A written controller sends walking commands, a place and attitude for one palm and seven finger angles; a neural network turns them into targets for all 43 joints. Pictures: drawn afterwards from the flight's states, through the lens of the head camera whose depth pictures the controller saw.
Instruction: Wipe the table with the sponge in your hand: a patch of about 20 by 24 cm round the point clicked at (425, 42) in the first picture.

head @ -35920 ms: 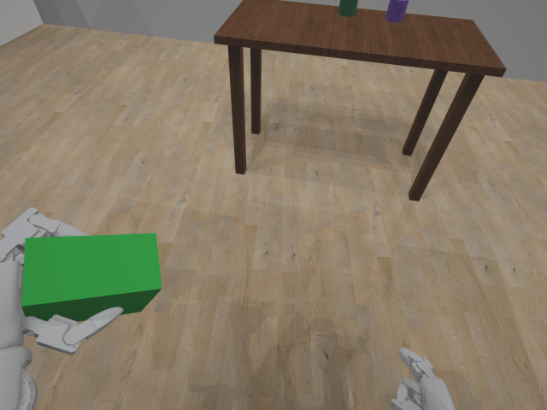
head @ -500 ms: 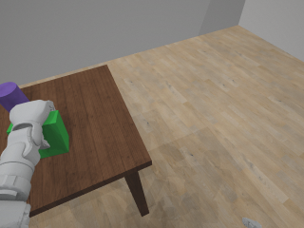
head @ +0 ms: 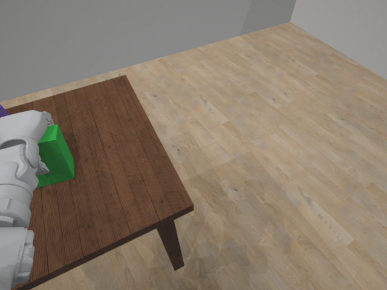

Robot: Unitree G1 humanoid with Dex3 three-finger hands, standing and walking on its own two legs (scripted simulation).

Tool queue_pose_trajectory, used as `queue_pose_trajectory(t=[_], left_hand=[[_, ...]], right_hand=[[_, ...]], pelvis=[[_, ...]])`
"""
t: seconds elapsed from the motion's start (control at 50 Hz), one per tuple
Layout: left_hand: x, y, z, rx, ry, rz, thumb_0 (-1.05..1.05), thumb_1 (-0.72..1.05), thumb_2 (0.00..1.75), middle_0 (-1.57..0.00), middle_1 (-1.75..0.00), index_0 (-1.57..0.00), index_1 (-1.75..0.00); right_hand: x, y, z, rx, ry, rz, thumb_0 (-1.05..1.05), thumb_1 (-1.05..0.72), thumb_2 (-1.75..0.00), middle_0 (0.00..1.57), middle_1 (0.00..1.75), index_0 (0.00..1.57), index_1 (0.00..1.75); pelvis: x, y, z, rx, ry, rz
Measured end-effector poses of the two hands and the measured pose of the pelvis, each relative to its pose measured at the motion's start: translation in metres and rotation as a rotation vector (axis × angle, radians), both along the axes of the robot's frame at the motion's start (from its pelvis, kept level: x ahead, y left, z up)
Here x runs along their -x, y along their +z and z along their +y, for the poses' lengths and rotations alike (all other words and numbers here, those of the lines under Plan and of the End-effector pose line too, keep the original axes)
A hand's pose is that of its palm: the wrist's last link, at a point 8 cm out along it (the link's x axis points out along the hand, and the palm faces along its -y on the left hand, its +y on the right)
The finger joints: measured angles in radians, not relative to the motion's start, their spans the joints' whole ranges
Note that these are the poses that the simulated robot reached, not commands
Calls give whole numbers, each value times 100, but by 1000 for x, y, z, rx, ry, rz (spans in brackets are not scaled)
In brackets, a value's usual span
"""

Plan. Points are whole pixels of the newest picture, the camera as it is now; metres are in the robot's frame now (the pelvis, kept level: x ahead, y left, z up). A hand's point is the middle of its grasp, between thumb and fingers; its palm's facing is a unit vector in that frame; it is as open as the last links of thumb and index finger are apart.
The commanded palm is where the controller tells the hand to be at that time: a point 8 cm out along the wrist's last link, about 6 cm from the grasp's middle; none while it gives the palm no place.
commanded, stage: wipe forward along the middle lane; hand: left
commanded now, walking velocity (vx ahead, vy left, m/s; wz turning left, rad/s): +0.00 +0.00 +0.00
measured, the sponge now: (41, 164) +0.38 +0.36 +0.03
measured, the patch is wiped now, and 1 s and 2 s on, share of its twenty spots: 1.00 1.00 1.00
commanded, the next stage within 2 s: slide back across to the first lane in 0.02 s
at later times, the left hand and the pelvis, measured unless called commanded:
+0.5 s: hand (26, 144) +0.40 +0.38 +0.08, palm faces -0.05 -0.03 -1.00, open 10.4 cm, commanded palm +0.36 +0.39 +0.12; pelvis +0.00 +0.03 +0.00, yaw +0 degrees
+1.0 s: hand out of the picture +0.37 +0.43 +0.08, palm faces -0.09 -0.02 -1.00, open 10.4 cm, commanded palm +0.34 +0.42 +0.12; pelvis +0.03 +0.04 +0.01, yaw +0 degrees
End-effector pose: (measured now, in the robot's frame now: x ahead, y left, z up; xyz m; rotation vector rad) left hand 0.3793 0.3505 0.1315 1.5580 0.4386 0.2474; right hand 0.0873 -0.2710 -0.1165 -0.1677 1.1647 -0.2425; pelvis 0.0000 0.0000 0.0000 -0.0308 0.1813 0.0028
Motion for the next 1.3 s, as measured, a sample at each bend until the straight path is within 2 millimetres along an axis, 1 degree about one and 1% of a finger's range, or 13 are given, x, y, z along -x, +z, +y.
queue_pose_trajectory(t=[0.16,0.26,0.44,0.64,0.78,0.88,0.94,1.1,1.3], left_hand=[[-7,-2,5,-15,-16,-12,2,-59,109,-72,-130,-77,-127],[-4,-2,8,-2,-23,-40,2,-59,109,-71,-130,-76,-127],[-1,1,19,17,-6,-73,2,-57,109,-70,-132,-75,-130],[1,1,33,25,1,-69,2,-56,108,-68,-134,-73,-132],[7,5,51,22,28,-71,2,-56,108,-68,-134,-72,-132],[15,6,67,9,54,-46,2,-56,108,-67,-135,-72,-133],[19,6,72,5,58,-34,1,-56,108,-67,-135,-71,-133],[30,2,68,-6,34,-47,1,-54,108,-65,-137,-69,-135],[55,-1,60,18,58,-94,0,-53,108,-63,-139,-67,-137]], right_hand=[[4,0,15,-7,-5,14,1,-90,-90,20,30,20,30],[5,0,27,-19,-11,11,1,-90,-90,20,30,20,30],[-5,6,44,-29,5,-16,1,-90,-90,20,30,20,30],[-26,13,47,-16,27,-37,1,-90,-90,20,30,20,30],[-39,17,46,-12,40,-39,1,-90,-90,20,30,20,30],[-49,18,45,-9,52,-38,1,-90,-90,20,30,20,30],[-54,18,45,-5,60,-35,1,-90,-90,20,30,20,30],[-69,18,48,-14,74,-47,1,-90,-90,20,30,20,30],[-95,21,64,-49,119,-110,1,-90,-90,20,30,20,30]], pelvis=[[1,-1,13,6,0,7],[1,0,21,6,-4,-3],[-1,3,31,6,-5,-28],[-9,6,37,8,-8,-35],[-18,8,38,9,-9,-35],[-24,9,38,10,-4,-36],[-26,9,38,11,3,-35],[-32,9,40,12,7,-33],[-33,10,43,10,17,-55]])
